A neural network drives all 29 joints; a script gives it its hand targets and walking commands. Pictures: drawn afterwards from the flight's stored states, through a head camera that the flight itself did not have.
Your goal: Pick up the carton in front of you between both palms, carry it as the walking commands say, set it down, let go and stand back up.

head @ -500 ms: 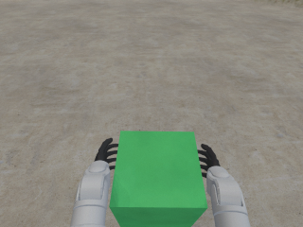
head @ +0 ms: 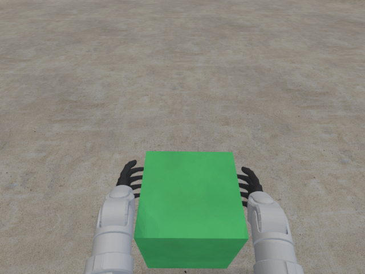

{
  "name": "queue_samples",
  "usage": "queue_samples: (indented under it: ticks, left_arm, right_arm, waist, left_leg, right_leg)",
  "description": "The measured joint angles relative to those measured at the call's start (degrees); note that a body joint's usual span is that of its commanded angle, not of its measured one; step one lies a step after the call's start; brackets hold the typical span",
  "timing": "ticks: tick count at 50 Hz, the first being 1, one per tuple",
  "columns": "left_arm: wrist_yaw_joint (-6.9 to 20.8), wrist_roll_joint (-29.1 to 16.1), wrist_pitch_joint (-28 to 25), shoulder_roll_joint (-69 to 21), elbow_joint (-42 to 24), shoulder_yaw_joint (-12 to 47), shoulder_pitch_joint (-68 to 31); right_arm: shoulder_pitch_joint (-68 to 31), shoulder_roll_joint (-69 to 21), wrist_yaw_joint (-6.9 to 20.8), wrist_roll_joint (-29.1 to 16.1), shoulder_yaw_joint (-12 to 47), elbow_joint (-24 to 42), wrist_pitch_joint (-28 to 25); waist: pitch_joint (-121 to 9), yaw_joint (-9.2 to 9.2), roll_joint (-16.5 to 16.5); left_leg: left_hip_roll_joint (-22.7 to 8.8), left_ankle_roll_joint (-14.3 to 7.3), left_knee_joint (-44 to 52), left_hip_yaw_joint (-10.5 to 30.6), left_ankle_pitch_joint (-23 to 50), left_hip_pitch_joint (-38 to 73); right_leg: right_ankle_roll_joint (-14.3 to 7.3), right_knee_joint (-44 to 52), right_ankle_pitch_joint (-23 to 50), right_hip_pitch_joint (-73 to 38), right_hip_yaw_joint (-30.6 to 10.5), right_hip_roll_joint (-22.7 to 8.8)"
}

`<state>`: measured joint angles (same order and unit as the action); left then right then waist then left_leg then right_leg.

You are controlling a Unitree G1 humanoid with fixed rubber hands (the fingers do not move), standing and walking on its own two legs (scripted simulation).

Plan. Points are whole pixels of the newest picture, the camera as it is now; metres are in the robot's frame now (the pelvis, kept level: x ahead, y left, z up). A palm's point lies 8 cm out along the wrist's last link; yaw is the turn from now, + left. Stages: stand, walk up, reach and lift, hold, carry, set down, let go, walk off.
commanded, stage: set down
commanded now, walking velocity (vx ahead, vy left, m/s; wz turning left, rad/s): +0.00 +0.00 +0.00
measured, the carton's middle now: (188, 212) +0.30 +0.00 -0.04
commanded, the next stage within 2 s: none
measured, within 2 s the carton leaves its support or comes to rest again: neither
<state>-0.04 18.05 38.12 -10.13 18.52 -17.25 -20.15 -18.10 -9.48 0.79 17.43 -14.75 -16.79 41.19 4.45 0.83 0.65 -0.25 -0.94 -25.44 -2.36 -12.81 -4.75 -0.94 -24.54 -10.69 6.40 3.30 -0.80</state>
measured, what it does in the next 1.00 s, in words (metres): lowers itself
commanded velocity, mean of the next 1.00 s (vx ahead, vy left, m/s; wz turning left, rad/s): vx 0.00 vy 0.00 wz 0.00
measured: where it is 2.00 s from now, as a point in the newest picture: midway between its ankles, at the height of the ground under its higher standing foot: outside the picture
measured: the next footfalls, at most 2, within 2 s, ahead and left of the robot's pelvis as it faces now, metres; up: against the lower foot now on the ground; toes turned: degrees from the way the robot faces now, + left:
none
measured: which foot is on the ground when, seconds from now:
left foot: down 0.00-1.00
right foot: down 0.00-1.00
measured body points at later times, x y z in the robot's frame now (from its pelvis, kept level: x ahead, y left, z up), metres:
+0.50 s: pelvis -0.04 -0.01 -0.07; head +0.17 -0.01 +0.32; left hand +0.36 +0.15 -0.15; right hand +0.38 -0.15 -0.16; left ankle +0.02 +0.11 -0.74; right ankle +0.05 -0.11 -0.74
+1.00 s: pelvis -0.04 -0.02 -0.21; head +0.21 -0.03 +0.16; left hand +0.41 +0.13 -0.29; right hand +0.43 -0.17 -0.30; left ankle +0.02 +0.11 -0.74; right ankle +0.05 -0.11 -0.74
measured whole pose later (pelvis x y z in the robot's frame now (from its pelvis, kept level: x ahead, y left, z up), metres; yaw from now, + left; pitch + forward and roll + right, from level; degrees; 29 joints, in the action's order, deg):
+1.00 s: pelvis -0.04 -0.02 -0.21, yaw +5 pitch +43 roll +3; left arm -7.2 13.3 12.3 -11.2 31.1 -30.1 -47.3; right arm -51.4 3.2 3.6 14.5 -22.2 -40.2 15.1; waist -9.6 1.4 3.1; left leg 3.7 1.5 -85.8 1.0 -27.4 -100.1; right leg -2.2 -86.8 -27.2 102.2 0.2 0.7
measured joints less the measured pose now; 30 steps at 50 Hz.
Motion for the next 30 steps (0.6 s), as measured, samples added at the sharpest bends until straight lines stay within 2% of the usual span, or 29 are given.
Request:
queue_samples:
  ticks: [4,7,12,16,20,24,30]
  left_arm:
    - [0.31,4.59,-3.72,-1.93,7.93,-7.69,-8.21]
    - [0.33,7.65,-6.53,-2.4,12.54,-12.3,-13.67]
    - [0.38,10.76,-10.47,-2.64,15.92,-17.33,-18.76]
    - [-0.04,10.25,-15.18,-2.44,16.16,-17.79,-19.34]
    - [-1.55,7.08,-21.22,-2.4,15.27,-16.08,-19.54]
    - [-3.33,2.71,-26.7,-2.4,13.26,-13.18,-20.01]
    - [-5.78,-3.67,-29.48,-2.53,8.56,-8.62,-19.3]
  right_arm:
    - [-8.0,-0.97,2.07,3.96,-8.97,-7.97,-3.73]
    - [-13.46,-0.21,3.15,6.59,-12.98,-12.99,-6.39]
    - [-19.34,0.62,4.2,10.6,-16.53,-18.43,-11.0]
    - [-21.52,1.27,4.37,11.79,-17.31,-21.22,-16.82]
    - [-22.64,3.01,4.04,9.66,-15.79,-21.67,-23.22]
    - [-23.12,5.56,3.61,4.96,-12.52,-19.95,-28.43]
    - [-23.1,9.1,3.14,-2.89,-7.63,-16.38,-30.6]
  waist:
    - [2.13,1.05,-0.12]
    - [3.47,0.61,0.39]
    - [4.06,-0.63,0.95]
    - [3.66,-0.52,1.0]
    - [4.16,0.04,1.21]
    - [3.87,0.57,1.31]
    - [-1.99,0.47,1.23]
  left_leg:
    - [1.15,-0.38,-4.44,2.01,-1.08,-2.78]
    - [1.61,-0.5,-7.84,2.59,-2.02,-5.83]
    - [1.82,-0.09,-12.58,2.88,-2.84,-14.26]
    - [2.09,0.16,-17.0,3.21,-3.36,-24.77]
    - [2.24,0.36,-22.33,3.34,-4.08,-36.78]
    - [2.43,0.48,-28.16,3.1,-5.1,-49.37]
    - [2.39,0.63,-37.23,2.25,-7.83,-66.35]
  right_leg:
    - [0.07,-5.01,-1.35,2.46,-2.88,1.42]
    - [-0.12,-8.49,-2.75,5.34,-3.63,1.76]
    - [-0.04,-13.19,-3.66,13.66,-3.46,1.7]
    - [-0.19,-17.68,-4.35,24.05,-3.03,1.47]
    - [-0.25,-22.92,-5.09,35.96,-2.76,1.34]
    - [-0.29,-28.98,-6.21,48.68,-2.83,1.18]
    - [-0.21,-38.56,-8.86,66.18,-3.46,1.32]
